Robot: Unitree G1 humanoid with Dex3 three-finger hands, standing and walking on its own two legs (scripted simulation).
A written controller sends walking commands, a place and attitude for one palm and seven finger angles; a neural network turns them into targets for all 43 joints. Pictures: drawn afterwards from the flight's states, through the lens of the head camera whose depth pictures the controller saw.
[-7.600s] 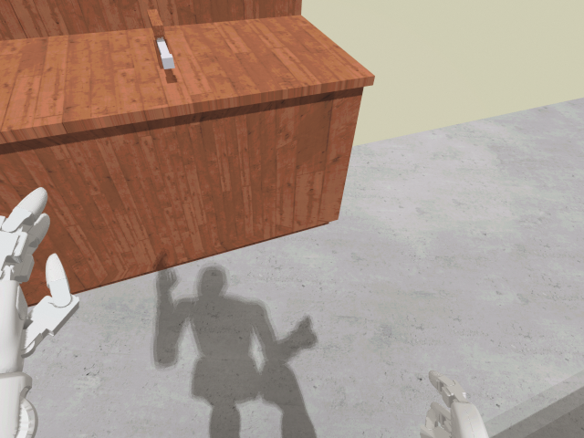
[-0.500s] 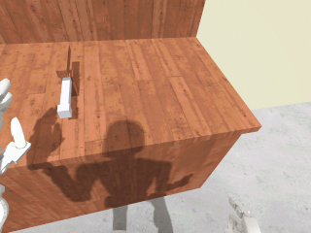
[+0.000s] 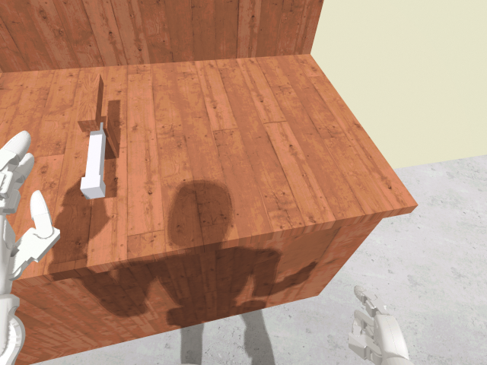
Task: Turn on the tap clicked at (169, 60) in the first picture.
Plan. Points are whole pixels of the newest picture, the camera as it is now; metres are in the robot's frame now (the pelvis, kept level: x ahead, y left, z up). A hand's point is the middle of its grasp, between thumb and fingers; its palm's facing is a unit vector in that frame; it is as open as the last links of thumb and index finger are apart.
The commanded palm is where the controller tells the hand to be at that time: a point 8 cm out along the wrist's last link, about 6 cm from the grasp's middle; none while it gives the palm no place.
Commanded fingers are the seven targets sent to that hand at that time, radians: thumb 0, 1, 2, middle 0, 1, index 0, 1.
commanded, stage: come to a stop and stand still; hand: left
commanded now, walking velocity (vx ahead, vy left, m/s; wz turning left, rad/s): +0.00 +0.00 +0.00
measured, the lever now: (93, 187) +0.34 +0.28 +0.08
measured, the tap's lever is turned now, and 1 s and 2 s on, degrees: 0 0 0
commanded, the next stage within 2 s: look again from close up in 0.42 s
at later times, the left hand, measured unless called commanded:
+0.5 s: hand (70, 222) +0.24 +0.24 +0.16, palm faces +0.39 -0.83 -0.39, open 7.4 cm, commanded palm +0.18 +0.27 +0.18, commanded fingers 0.00 0.90 0.90 -0.20 -0.30 -0.20 -0.30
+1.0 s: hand (46, 208) +0.24 +0.26 +0.18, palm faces +0.43 -0.77 -0.47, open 7.4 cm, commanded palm +0.17 +0.27 +0.18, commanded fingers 0.00 0.90 0.90 -0.20 -0.30 -0.20 -0.30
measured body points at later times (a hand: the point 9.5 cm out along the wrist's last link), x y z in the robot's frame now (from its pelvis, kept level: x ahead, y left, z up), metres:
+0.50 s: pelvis +0.02 -0.01 +0.00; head +0.05 +0.00 +0.45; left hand +0.21 +0.28 +0.18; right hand +0.20 -0.23 -0.08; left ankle +0.04 +0.12 -0.74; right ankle -0.01 -0.17 -0.74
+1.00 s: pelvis +0.01 -0.01 +0.00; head +0.04 +0.01 +0.45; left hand +0.21 +0.30 +0.20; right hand +0.19 -0.23 -0.08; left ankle +0.04 +0.12 -0.74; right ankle -0.01 -0.17 -0.74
